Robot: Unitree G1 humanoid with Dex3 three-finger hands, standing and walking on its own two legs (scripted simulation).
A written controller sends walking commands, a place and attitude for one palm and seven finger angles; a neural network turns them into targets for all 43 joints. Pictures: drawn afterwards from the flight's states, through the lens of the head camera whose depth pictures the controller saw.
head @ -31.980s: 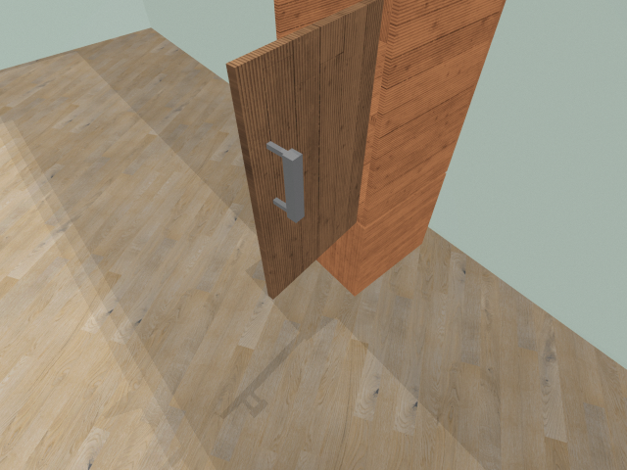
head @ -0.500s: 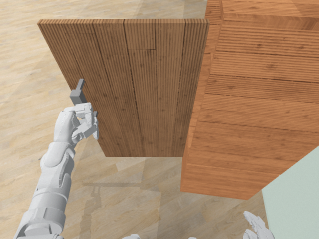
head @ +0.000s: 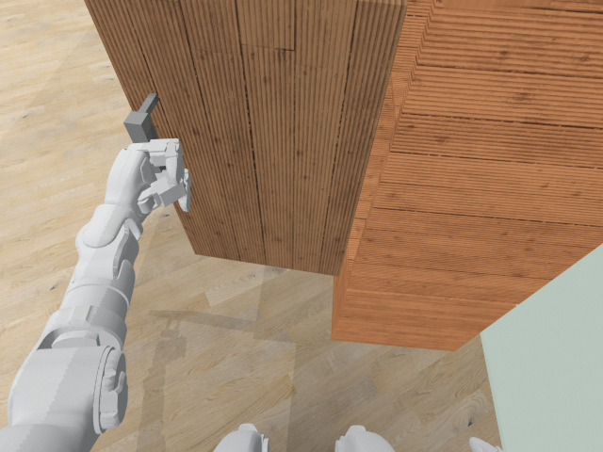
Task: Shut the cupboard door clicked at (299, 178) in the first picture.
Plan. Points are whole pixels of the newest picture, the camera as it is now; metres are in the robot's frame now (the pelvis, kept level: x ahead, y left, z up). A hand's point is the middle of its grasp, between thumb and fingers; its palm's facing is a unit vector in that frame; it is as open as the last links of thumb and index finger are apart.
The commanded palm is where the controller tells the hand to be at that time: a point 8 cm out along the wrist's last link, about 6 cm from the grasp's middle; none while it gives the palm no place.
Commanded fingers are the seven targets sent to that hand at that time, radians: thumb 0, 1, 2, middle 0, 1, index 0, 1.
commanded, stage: push the door shut along its arc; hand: left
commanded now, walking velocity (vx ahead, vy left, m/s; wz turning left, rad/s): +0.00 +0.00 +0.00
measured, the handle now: (159, 148) +0.52 +0.21 +0.08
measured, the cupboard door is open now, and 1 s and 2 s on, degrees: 86 67 58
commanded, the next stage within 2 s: pull the fist back off the door in 1.06 s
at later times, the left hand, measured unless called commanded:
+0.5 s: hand (226, 145) +0.52 +0.11 +0.09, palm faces -0.29 -0.96 -0.01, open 3.1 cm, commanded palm +0.51 +0.16 +0.09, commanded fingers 0.00 0.90 0.90 -1.30 -1.50 -1.30 -1.50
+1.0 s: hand (238, 129) +0.55 +0.09 +0.09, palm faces -0.38 -0.93 -0.01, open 3.1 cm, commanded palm +0.57 +0.12 +0.09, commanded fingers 0.00 0.90 0.90 -1.30 -1.50 -1.30 -1.50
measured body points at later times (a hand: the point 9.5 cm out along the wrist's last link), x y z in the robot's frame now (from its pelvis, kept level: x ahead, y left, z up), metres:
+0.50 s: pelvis +0.01 +0.00 -0.01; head +0.12 +0.00 +0.42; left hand +0.53 +0.16 +0.09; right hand +0.01 -0.27 -0.13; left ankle +0.03 +0.10 -0.69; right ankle +0.02 -0.11 -0.69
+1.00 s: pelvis +0.01 +0.00 -0.03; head +0.16 +0.00 +0.40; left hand +0.57 +0.15 +0.09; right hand +0.00 -0.28 -0.13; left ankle +0.03 +0.10 -0.69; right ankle +0.02 -0.11 -0.69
